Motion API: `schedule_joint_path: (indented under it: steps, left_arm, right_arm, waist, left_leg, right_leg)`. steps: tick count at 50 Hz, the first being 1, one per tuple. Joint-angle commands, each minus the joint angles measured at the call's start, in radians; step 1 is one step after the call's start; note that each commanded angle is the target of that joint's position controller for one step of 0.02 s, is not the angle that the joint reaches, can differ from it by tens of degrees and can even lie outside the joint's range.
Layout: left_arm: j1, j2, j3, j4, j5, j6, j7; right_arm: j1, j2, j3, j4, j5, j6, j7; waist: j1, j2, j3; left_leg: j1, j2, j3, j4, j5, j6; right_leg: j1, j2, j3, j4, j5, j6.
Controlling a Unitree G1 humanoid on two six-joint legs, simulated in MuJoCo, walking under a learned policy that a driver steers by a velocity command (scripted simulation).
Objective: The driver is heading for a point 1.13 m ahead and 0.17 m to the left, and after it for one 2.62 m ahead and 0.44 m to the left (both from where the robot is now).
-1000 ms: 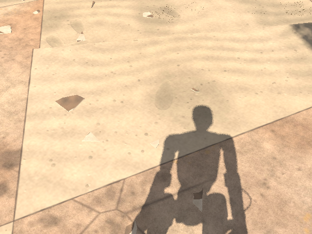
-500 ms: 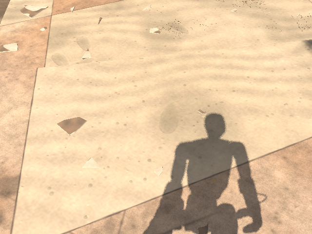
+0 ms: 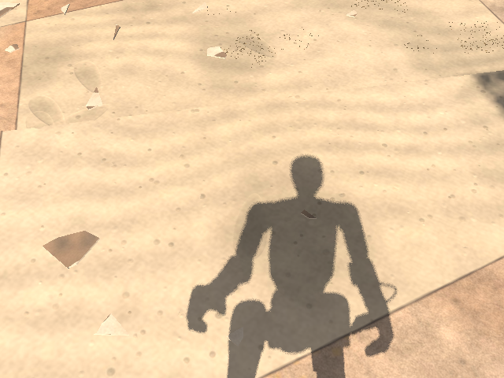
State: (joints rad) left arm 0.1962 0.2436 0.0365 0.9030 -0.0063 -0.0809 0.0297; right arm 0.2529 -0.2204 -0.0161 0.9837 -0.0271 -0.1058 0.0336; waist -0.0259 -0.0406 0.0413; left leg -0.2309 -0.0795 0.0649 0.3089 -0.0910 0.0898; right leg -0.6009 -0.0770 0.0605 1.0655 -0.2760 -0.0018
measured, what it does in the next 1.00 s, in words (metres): walks ahead: right foot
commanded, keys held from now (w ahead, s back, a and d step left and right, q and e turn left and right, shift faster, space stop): no key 0.42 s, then w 0.58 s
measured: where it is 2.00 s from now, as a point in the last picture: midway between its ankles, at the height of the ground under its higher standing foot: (243, 248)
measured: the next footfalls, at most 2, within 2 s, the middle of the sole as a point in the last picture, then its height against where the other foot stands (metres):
right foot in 0.18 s outside the picture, level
right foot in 1.10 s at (311, 372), level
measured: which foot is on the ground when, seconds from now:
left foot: down 0.00-1.00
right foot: up 0.00-0.16, down 0.18-0.66, up 0.68-1.00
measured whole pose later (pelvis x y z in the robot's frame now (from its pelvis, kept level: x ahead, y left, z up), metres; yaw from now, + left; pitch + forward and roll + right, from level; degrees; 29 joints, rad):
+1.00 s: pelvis +0.24 -0.03 -0.01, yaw +2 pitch +2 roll -1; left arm -0.05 0.22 0.04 0.88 -0.03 -0.08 -0.04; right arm 0.52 -0.19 -0.02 1.10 0.00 -0.08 -0.01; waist -0.11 -0.02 0.02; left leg 0.14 0.00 0.02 0.17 -0.34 0.02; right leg -0.63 -0.05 -0.05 0.62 -0.02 -0.05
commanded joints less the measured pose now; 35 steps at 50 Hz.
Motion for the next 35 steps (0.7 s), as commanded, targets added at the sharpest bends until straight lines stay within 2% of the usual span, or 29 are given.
schedule_joint_path:
  steps: [1,4,6,8,9,10,11,12,13,15,18,21,22,24,26,28,29,30,31,32,33,34,35]
  left_arm:
    - [0.139,0.008,0.001,0.0,0.013,0.021,0.01]
    - [0.05,0.03,0.004,-0.015,0.006,0.037,0.007]
    - [0.012,0.05,0.01,-0.023,0.007,0.044,0.006]
    - [0.023,0.058,0.017,-0.012,0.017,0.04,0.006]
    - [0.04,0.078,0.024,-0.004,0.025,0.038,0.008]
    - [0.069,0.123,0.034,0.001,0.028,0.04,0.013]
    - [0.036,0.156,0.039,0.006,0.018,0.047,0.017]
    - [0.029,0.083,0.027,0.016,0.014,0.048,0.008]
    - [-0.005,0.05,0.02,0.012,0.012,0.046,0.002]
    - [-0.041,0.051,0.02,0.006,0.013,0.038,-0.004]
    - [-0.008,0.059,0.026,0.033,0.003,0.03,-0.002]
    - [0.001,0.056,0.027,0.048,0.001,0.033,-0.001]
    - [0.02,0.054,0.029,0.063,0.0,0.036,-0.001]
    - [0.043,0.085,0.044,0.076,-0.015,0.044,-0.002]
    - [0.082,0.102,0.052,0.083,-0.021,0.034,-0.005]
    - [0.135,0.128,0.061,0.094,-0.016,0.014,-0.01]
    - [0.133,0.13,0.063,0.091,-0.011,0.006,-0.01]
    - [0.097,0.128,0.062,0.077,-0.01,0.001,-0.011]
    - [0.032,0.122,0.06,0.055,-0.017,0.0,-0.013]
    - [-0.062,0.109,0.056,0.024,-0.025,0.005,-0.016]
    - [-0.144,0.072,0.047,-0.007,-0.027,0.008,-0.018]
    - [-0.191,-0.001,0.028,-0.048,-0.035,-0.006,-0.021]
    - [-0.208,0.045,0.035,-0.058,-0.033,-0.023,-0.019]
  right_arm:
    - [-0.085,-0.125,-0.015,-0.059,-0.001,-0.009,-0.024]
    - [-0.032,-0.156,-0.021,-0.033,0.011,0.012,-0.035]
    - [-0.025,-0.152,-0.02,-0.021,0.017,0.023,-0.037]
    - [-0.038,-0.129,-0.014,-0.017,0.035,0.032,-0.04]
    - [-0.003,-0.101,-0.005,-0.005,0.039,0.033,-0.041]
    - [0.059,-0.078,0.002,0.004,0.022,0.029,-0.041]
    - [0.175,-0.044,0.005,0.029,0.015,0.028,-0.041]
    - [0.135,-0.043,0.009,0.029,0.016,0.04,-0.053]
    - [0.085,-0.066,0.004,0.021,0.018,0.055,-0.061]
    - [0.071,-0.088,-0.003,0.035,0.016,0.078,-0.07]
    - [0.073,-0.079,-0.001,0.05,0.019,0.079,-0.067]
    - [0.063,-0.076,-0.001,0.062,0.023,0.075,-0.066]
    - [0.082,-0.067,0.0,0.076,0.025,0.077,-0.065]
    - [0.078,-0.067,-0.005,0.081,0.034,0.08,-0.065]
    - [0.049,-0.041,-0.001,0.063,0.041,0.065,-0.063]
    - [0.032,-0.02,0.003,0.048,0.045,0.041,-0.055]
    - [0.031,-0.027,0.0,0.047,0.045,0.032,-0.051]
    - [0.048,-0.029,-0.003,0.053,0.046,0.024,-0.046]
    - [0.086,-0.026,-0.005,0.069,0.046,0.019,-0.043]
    - [0.152,-0.026,-0.008,0.097,0.045,0.017,-0.042]
    - [0.249,-0.067,-0.022,0.133,0.04,0.019,-0.046]
    - [0.353,-0.188,-0.056,0.162,0.048,0.015,-0.048]
    - [0.355,-0.2,-0.056,0.15,0.033,0.006,-0.045]
  waist:
    - [0.076,0.11,-0.104]
    - [0.035,0.11,-0.117]
    - [0.026,0.114,-0.096]
    - [0.047,0.097,-0.086]
    - [0.048,0.069,-0.085]
    - [0.016,-0.001,-0.114]
    - [-0.062,-0.134,-0.126]
    - [-0.031,-0.142,-0.123]
    - [-0.023,-0.108,-0.082]
    - [-0.018,-0.06,-0.051]
    - [-0.005,-0.016,-0.072]
    - [0.009,0.013,-0.098]
    - [0.009,0.013,-0.119]
    - [0.02,0.01,-0.067]
    - [0.039,-0.034,0.021]
    - [0.047,-0.11,0.022]
    - [0.041,-0.108,0.012]
    - [0.019,-0.1,0.002]
    - [-0.017,-0.085,-0.002]
    - [-0.067,-0.055,0.008]
    - [-0.109,0.033,0.017]
    - [-0.126,0.282,0.029]
    - [-0.129,0.3,0.083]
  left_leg:
    - [-0.111,0.237,-0.068,-0.082,0.616,0.158]
    - [-0.066,0.258,-0.102,-0.079,0.413,0.15]
    - [-0.054,0.274,-0.141,-0.066,0.254,0.144]
    - [-0.054,0.245,-0.154,-0.002,0.106,0.106]
    - [-0.059,0.207,-0.154,0.044,0.032,0.063]
    - [-0.096,0.146,-0.126,0.118,-0.082,0.018]
    - [-0.162,0.071,-0.064,0.135,-0.24,-0.019]
    - [-0.097,0.073,-0.038,0.144,-0.244,-0.043]
    - [-0.069,0.076,-0.037,0.135,-0.218,-0.053]
    - [-0.051,0.083,-0.044,0.123,-0.193,-0.057]
    - [-0.036,0.097,-0.055,0.123,-0.128,-0.055]
    - [-0.027,0.103,-0.058,0.136,-0.065,-0.062]
    - [-0.017,0.092,-0.043,0.142,-0.14,-0.06]
    - [-0.078,0.068,-0.02,0.187,-0.361,-0.035]
    - [-0.184,0.074,-0.019,0.261,-0.443,-0.011]
    - [-0.239,0.067,-0.015,0.379,-0.382,0.008]
    - [-0.225,0.076,-0.032,0.397,-0.373,0.023]
    - [-0.187,0.089,-0.045,0.383,-0.368,0.04]
    - [-0.095,0.098,-0.051,0.307,-0.345,0.058]
    - [0.056,0.106,-0.066,0.177,-0.311,0.078]
    - [0.21,0.174,-0.176,0.061,-0.334,0.095]
    - [0.319,0.355,-0.484,-0.108,-0.44,0.16]
    - [0.367,0.469,-0.66,-0.144,-0.307,0.208]
  right_leg:
    - [0.222,-0.011,-0.022,-0.208,0.134,0.023]
    - [0.255,0.003,-0.023,-0.349,0.193,0.032]
    - [0.274,0.011,-0.019,-0.427,0.168,0.023]
    - [0.351,0.031,-0.039,-0.574,0.2,-0.003]
    - [0.409,0.01,-0.016,-0.657,0.289,-0.022]
    - [0.501,-0.071,0.062,-0.648,0.473,-0.05]
    - [0.542,-0.123,0.113,-0.633,0.464,-0.125]
    - [0.449,-0.114,0.132,-0.675,0.262,-0.141]
    - [0.383,-0.078,0.12,-0.692,0.159,-0.121]
    - [0.346,-0.023,0.064,-0.67,0.162,-0.084]
    - [0.396,0.0,0.032,-0.619,0.304,-0.079]
    - [0.443,0.006,0.02,-0.579,0.415,-0.089]
    - [0.454,0.016,0.012,-0.58,0.319,-0.096]
    - [0.415,0.012,0.039,-0.606,-0.061,-0.127]
    - [0.381,-0.072,0.183,-0.707,-0.357,-0.181]
    - [0.42,-0.192,0.392,-0.806,-0.403,-0.255]
    - [0.412,-0.218,0.439,-0.819,-0.371,-0.268]
    - [0.385,-0.221,0.427,-0.818,-0.335,-0.261]
    - [0.318,-0.195,0.366,-0.81,-0.301,-0.233]
    - [0.197,-0.129,0.25,-0.771,-0.259,-0.181]
    - [0.038,-0.03,0.096,-0.609,-0.189,-0.116]
    - [-0.132,0.123,-0.126,-0.31,-0.101,-0.04]
    - [-0.29,0.105,-0.08,-0.152,-0.229,-0.038]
